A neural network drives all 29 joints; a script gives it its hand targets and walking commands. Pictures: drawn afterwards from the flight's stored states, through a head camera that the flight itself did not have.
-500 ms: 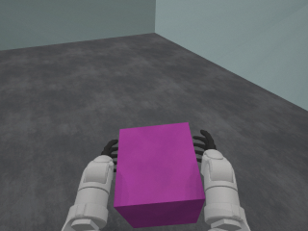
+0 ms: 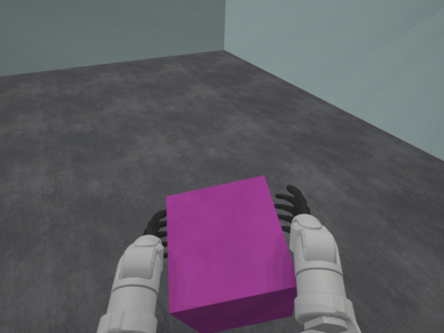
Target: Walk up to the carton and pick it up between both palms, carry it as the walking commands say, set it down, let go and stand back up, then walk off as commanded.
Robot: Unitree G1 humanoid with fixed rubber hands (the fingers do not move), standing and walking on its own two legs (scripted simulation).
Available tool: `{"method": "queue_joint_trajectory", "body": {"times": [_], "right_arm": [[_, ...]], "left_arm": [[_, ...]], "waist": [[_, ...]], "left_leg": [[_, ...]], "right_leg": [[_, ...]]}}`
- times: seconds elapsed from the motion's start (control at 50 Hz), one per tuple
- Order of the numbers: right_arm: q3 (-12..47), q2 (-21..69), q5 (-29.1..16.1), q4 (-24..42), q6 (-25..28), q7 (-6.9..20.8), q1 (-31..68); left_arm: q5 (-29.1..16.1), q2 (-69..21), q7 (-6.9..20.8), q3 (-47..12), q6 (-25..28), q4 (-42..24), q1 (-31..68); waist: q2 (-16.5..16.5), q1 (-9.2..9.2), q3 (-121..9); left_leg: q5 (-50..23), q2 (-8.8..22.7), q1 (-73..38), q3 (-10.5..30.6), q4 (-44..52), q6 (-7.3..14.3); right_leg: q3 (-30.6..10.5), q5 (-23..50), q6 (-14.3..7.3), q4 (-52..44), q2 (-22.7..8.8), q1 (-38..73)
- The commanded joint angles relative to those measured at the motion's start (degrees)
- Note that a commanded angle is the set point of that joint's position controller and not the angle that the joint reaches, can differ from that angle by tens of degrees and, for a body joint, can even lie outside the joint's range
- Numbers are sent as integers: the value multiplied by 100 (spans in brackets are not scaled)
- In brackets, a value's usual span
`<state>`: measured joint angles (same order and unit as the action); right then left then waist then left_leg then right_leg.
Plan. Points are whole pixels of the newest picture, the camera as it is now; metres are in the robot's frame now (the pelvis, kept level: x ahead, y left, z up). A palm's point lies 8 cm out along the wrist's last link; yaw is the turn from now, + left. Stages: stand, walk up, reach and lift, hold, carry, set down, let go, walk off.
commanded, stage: reach and lift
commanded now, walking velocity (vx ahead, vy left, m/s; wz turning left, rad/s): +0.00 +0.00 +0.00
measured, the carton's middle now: (231, 259) +0.30 -0.02 -0.02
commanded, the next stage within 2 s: hold in 0.20 s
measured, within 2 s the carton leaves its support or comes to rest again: neither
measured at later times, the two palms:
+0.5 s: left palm (151, 245) +0.28 +0.14 +0.05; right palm (301, 221) +0.31 -0.14 +0.09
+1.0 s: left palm (136, 234) +0.29 +0.16 +0.07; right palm (289, 217) +0.31 -0.12 +0.11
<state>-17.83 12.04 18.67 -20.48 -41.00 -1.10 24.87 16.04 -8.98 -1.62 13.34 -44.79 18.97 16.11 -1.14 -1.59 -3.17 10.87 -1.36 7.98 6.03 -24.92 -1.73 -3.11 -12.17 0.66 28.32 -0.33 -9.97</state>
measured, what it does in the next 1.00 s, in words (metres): stands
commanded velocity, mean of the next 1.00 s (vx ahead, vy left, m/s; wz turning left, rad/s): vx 0.00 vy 0.06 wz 0.00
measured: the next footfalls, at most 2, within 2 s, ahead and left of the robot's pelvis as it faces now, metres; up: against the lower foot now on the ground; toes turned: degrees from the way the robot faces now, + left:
left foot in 1.52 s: +0.08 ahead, +0.21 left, +0.00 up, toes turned -2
right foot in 1.88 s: -0.01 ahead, +0.01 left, +0.00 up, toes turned -5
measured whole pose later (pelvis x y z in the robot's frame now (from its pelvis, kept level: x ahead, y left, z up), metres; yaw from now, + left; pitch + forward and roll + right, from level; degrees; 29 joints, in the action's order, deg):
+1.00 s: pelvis +0.00 +0.03 +0.00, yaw +0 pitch -3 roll -1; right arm -12.3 10.1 9.9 -5.5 -45.7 -3.6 19.9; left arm 11.2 -8.7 -5.5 8.7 -53.6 4.7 15.0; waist 0.6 -1.6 -4.4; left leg 13.9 -1.6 14.4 5.6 -31.4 -1.4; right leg -3.1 -11.9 2.5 28.0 -0.6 -13.1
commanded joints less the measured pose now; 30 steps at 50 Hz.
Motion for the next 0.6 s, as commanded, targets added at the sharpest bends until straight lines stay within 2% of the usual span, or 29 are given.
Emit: {"method": "queue_joint_trajectory", "body": {"times": [0.0, 0.02, 0.04, 0.06, 0.08, 0.1, 0.12, 0.14, 0.16, 0.18, 0.2, 0.22, 0.24, 0.26, 0.28, 0.3, 0.32, 0.34, 0.36, 0.38, 0.4, 0.42, 0.44, 0.48, 0.5, 0.52, 0.54, 0.56, 0.58], "right_arm": [[2905, 5928, -1390, -862, -210, 1504, 1498], [2812, 5761, -1311, -805, -189, 1522, 1773], [2857, 5908, -1304, -745, -229, 1478, 1909], [2808, 5866, -1307, -770, -239, 1528, 1977], [2922, 5877, -1358, -849, -227, 1569, 1868], [2668, 5867, -1178, -1156, -278, 1535, 1600], [2849, 5962, -1416, -858, -182, 1541, 2001], [2915, 6022, -1408, -1036, -245, 1541, 1680], [2744, 5923, -1352, -1136, -220, 1608, 1774], [2814, 5946, -1424, -990, -192, 1597, 1670], [2805, 5902, -1323, -1054, -251, 1590, 1797], [2759, 5985, -1342, -981, -210, 1627, 1673], [2707, 5709, -1287, -924, -245, 1577, 1706], [2794, 5919, -1312, -1077, -264, 1555, 1417], [2841, 5870, -1372, -770, -222, 1618, 1468], [2908, 5928, -1443, -900, -244, 1637, 1347], [3003, 5860, -1421, -620, -244, 1613, 1500], [3213, 5895, -1541, -366, -231, 1564, 1458], [3084, 5888, -1404, -405, -236, 1541, 1485], [3122, 5939, -1502, -497, -300, 1554, 1313], [3000, 5902, -1389, -542, -327, 1537, 1470], [2923, 5805, -1284, -751, -378, 1497, 1110], [2925, 5864, -1309, -568, -364, 1543, 1172], [2906, 5773, -1278, -734, -371, 1522, 1068], [2855, 5861, -1307, -631, -330, 1532, 1167], [2817, 5930, -1351, -898, -403, 1544, 984], [2898, 5787, -1308, -560, -320, 1526, 1159], [2894, 5779, -1312, -527, -354, 1544, 1176], [2860, 5842, -1334, -669, -339, 1554, 1181]], "left_arm": [[-1659, -5286, 1490, -3102, 447, -898, 4329], [-1546, -5247, 1461, -3078, 468, -940, 4517], [-1674, -5371, 1511, -3012, 429, -828, 4533], [-1571, -5187, 1513, -2927, 450, -803, 4683], [-1652, -5187, 1496, -2993, 535, -985, 4863], [-1604, -5176, 1462, -2891, 467, -907, 4833], [-1522, -5322, 1519, -2974, 423, -626, 4538], [-1708, -5384, 1487, -3010, 460, -825, 4727], [-1685, -5217, 1534, -3034, 494, -892, 4919], [-1618, -5395, 1504, -3080, 436, -825, 4444], [-1671, -5312, 1501, -2932, 472, -793, 4777], [-1622, -5307, 1483, -3097, 451, -931, 4632], [-1581, -5320, 1483, -3031, 386, -770, 4460], [-1628, -5253, 1517, -3152, 408, -1077, 4608], [-1782, -5449, 1484, -3247, 428, -1114, 4645], [-1875, -5366, 1466, -3362, 460, -1421, 4722], [-1790, -5367, 1481, -3283, 427, -1132, 4378], [-1907, -5474, 1525, -3412, 387, -1070, 4084], [-1729, -5408, 1490, -3344, 386, -1163, 4176], [-1824, -5324, 1462, -3348, 410, -1327, 4131], [-1720, -5368, 1488, -3235, 363, -1195, 4232], [-1673, -5284, 1510, -3162, 320, -894, 3779], [-1713, -5187, 1484, -3190, 374, -1380, 4191], [-1787, -5248, 1491, -3300, 364, -1294, 4302], [-1710, -5366, 1512, -3292, 313, -1153, 4153], [-1771, -5380, 1502, -3301, 274, -1222, 4175], [-1705, -5410, 1509, -3377, 273, -1076, 4033], [-1757, -5337, 1494, -3390, 301, -1254, 4082], [-1790, -5441, 1504, -3434, 285, -1273, 4173]], "waist": [[-72, 60, -1115], [368, 81, -929], [-262, 56, -1139], [-21, 109, -925], [-100, 90, -705], [-21, 32, -858], [203, 49, -750], [-66, 50, -1192], [70, 31, -962], [155, -6, -881], [-195, 78, -1041], [89, 99, -941], [253, -32, -952], [249, -16, -857], [238, -31, -1246], [-27, -57, -1436], [73, 72, -1546], [-141, 13, -1611], [-98, -4, -1645], [-60, 38, -1569], [-24, -21, -1366], [-274, -125, -1066], [-131, -10, -1217], [-20, -166, -1398], [7, -118, -1265], [160, -79, -1018], [117, -121, -1143], [269, -103, -1179], [276, -150, -1239]], "left_leg": [[-11, -412, -312, -152, 574, 180], [25, -400, -258, -141, 585, 148], [323, -395, -406, -136, 528, 190], [499, -466, -279, -226, 579, 190], [356, -415, -155, -182, 585, 240], [245, -412, -341, -207, 530, 184], [377, -506, -154, -270, 505, 203], [414, -423, -399, -191, 545, 184], [483, -414, -400, -245, 568, 193], [225, -386, -350, -176, 585, 175], [463, -350, -426, -155, 572, 204], [236, -452, -451, -218, 577, 130], [207, -390, -337, -165, 656, 133], [60, -394, -292, -166, 587, 155], [119, -405, -547, -134, 619, 118], [-153, -311, -598, -67, 638, 129], [-256, -365, -528, -184, 614, 97], [-594, -417, -724, -136, 490, 167], [-795, -410, -660, -53, 492, 120], [-673, -344, -633, -70, 498, 181], [-323, -401, -428, -143, 535, 153], [-483, -350, -624, -79, 587, 173], [-303, -393, -323, -120, 636, 159], [-293, -387, -720, -82, 593, 117], [-173, -399, -456, -113, 604, 133], [-100, -372, -526, -108, 628, 128], [-321, -406, -290, -70, 678, 91], [-238, -428, -392, -152, 632, 85], [-112, -401, -364, -122, 631, 63]], "right_leg": [[-176, 412, 93, -841, 445, 797], [-147, 354, 2, -793, 462, 702], [-144, -97, 70, -923, 456, 664], [-107, -208, 47, -912, 476, 512], [-78, -130, 58, -892, 475, 457], [-120, -26, 70, -913, 445, 496], [-131, -110, 85, -919, 387, 531], [-140, -93, 95, -918, 391, 668], [-123, -273, 40, -923, 412, 412], [-109, -13, 2, -845, 443, 415], [-73, -146, 39, -866, 487, 554], [-119, 19, 25, -926, 447, 526], [-81, 181, 6, -898, 488, 657], [-132, 254, 42, -922, 453, 652], [-112, 265, -41, -852, 495, 640], [-55, 505, 20, -794, 579, 761], [-63, 725, 45, -806, 567, 881], [-75, 916, 104, -891, 513, 881], [-129, 1112, 104, -831, 515, 977], [-126, 1083, 96, -776, 517, 939], [-69, 759, 93, -815, 534, 963], [-115, 805, 133, -901, 503, 634], [-103, 797, 109, -846, 536, 978], [-114, 750, 86, -878, 509, 678], [-148, 621, 60, -852, 511, 755], [-158, 483, 28, -883, 512, 569], [-77, 869, 39, -856, 553, 900], [-97, 767, 28, -857, 523, 826], [-123, 596, 9, -844, 511, 841]]}}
